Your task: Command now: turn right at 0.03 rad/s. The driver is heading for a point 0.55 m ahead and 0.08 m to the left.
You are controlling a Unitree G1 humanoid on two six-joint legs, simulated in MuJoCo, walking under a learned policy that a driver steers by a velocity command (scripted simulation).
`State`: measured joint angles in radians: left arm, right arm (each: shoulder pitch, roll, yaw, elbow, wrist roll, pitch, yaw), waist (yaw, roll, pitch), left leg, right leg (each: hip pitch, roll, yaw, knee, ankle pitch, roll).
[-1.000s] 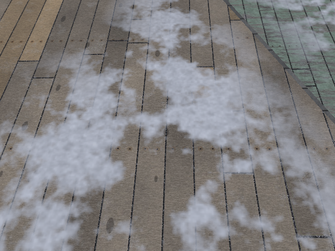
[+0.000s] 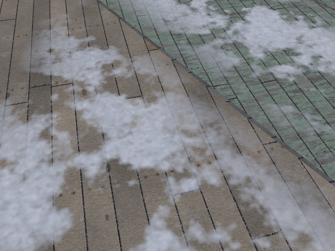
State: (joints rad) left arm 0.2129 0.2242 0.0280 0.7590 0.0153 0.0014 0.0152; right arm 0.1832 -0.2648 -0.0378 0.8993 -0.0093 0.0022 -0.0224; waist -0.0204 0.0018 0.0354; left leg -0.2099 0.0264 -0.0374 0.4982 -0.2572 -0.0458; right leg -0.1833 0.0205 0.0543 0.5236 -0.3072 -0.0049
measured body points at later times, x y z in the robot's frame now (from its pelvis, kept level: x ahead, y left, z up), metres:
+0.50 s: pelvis +0.00 +0.00 +0.00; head +0.01 +0.00 +0.45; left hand +0.07 +0.25 -0.14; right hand +0.04 -0.27 -0.15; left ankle +0.01 +0.15 -0.74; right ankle -0.02 -0.12 -0.74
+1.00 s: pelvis +0.00 +0.00 +0.00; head +0.01 +0.00 +0.45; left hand +0.02 +0.25 -0.15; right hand +0.01 -0.25 -0.15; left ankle +0.01 +0.15 -0.74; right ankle -0.02 -0.12 -0.74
